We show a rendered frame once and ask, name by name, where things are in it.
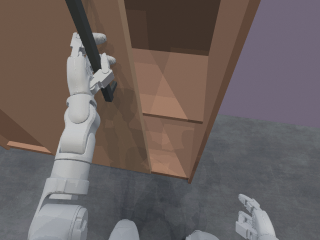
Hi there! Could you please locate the left robot upper arm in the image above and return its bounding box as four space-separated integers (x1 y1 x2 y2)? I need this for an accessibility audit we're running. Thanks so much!
29 203 88 240

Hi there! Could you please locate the robot left forearm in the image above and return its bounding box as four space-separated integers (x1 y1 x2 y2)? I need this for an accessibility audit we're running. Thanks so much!
27 94 101 240

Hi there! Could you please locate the wardrobe door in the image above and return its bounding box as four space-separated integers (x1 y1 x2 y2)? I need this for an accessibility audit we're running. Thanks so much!
0 109 44 147
0 0 152 174

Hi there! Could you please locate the handle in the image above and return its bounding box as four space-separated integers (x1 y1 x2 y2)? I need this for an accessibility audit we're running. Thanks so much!
65 0 117 102

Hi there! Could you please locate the left robot hand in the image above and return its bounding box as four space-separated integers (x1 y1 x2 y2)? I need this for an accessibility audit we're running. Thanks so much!
67 32 116 98

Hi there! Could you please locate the left robot thigh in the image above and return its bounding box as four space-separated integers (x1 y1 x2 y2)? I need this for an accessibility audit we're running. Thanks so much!
108 220 140 240

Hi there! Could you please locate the right robot hand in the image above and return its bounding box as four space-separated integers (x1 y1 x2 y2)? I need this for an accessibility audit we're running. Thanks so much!
235 194 276 240

